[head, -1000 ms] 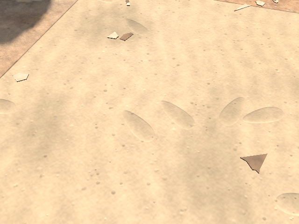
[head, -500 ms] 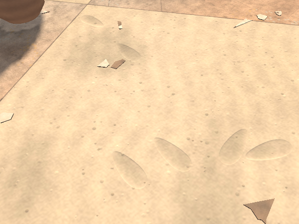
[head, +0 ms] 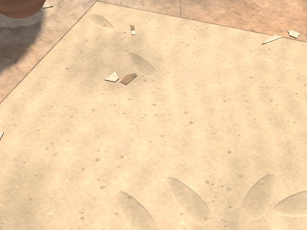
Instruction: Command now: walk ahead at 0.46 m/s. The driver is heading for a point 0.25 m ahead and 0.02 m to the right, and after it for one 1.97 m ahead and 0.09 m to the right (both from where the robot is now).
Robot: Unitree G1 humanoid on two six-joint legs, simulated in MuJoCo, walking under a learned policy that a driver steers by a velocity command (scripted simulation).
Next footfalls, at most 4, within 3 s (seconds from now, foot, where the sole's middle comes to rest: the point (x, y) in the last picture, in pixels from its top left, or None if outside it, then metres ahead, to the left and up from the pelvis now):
0.36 right None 0.30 -0.13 -0.76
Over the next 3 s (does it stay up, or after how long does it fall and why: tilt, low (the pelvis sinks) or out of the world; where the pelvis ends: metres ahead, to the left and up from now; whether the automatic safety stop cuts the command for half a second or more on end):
stays up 0.27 -0.05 -0.01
